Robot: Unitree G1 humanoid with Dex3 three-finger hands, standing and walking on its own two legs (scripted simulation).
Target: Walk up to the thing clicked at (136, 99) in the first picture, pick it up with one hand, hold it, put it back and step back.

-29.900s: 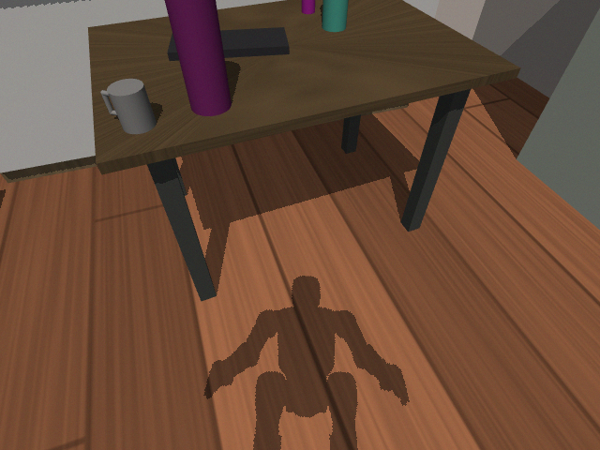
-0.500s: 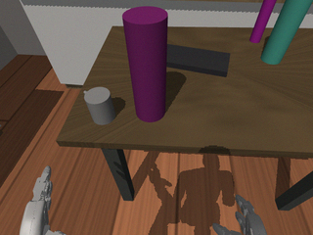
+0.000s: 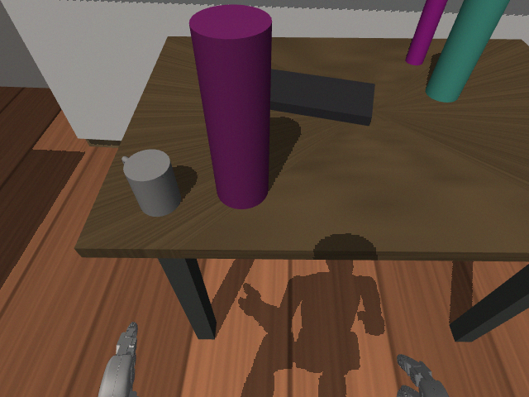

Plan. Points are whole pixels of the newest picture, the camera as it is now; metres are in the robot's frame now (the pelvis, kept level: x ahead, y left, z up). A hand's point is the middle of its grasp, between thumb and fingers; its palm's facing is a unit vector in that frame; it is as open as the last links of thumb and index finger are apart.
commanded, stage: home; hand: left
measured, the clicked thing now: (147, 179) +0.48 +0.24 +0.03
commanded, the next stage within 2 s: stand in 2.00 s
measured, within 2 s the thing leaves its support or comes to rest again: neither
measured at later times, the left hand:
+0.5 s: hand out of the picture +0.07 +0.26 -0.13, palm faces -0.05 -0.91 -0.41, open 17.6 cm
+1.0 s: hand out of the picture +0.03 +0.25 -0.14, palm faces -0.04 -0.93 -0.36, open 17.5 cm
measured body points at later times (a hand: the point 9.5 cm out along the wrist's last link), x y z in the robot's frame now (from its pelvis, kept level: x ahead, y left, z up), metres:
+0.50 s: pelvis -0.01 -0.01 +0.00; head -0.01 -0.02 +0.45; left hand +0.07 +0.30 -0.11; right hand +0.08 -0.30 -0.12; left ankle -0.01 +0.12 -0.73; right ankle -0.01 -0.14 -0.73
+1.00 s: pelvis -0.02 -0.01 +0.01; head -0.02 -0.01 +0.46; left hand +0.03 +0.30 -0.12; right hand +0.03 -0.30 -0.13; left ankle -0.01 +0.12 -0.73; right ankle -0.01 -0.14 -0.73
